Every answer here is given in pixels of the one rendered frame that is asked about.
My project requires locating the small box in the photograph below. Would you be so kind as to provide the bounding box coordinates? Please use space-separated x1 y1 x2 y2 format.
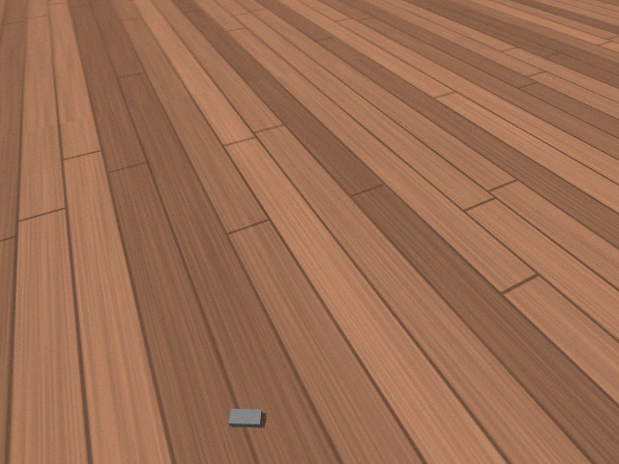
229 409 263 427

